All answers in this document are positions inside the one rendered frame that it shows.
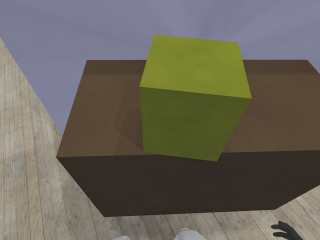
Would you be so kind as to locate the right robot hand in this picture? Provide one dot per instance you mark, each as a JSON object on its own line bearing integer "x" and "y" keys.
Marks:
{"x": 290, "y": 234}

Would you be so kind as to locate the pedestal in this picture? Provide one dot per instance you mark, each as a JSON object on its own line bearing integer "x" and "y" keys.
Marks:
{"x": 271, "y": 158}

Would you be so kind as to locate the carton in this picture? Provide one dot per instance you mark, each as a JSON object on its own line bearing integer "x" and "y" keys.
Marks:
{"x": 193, "y": 93}

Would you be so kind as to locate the robot right shin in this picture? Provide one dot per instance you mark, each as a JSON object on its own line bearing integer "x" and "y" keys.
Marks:
{"x": 184, "y": 229}

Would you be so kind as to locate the robot right thigh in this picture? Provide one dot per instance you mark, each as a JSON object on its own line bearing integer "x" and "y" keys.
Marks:
{"x": 189, "y": 235}

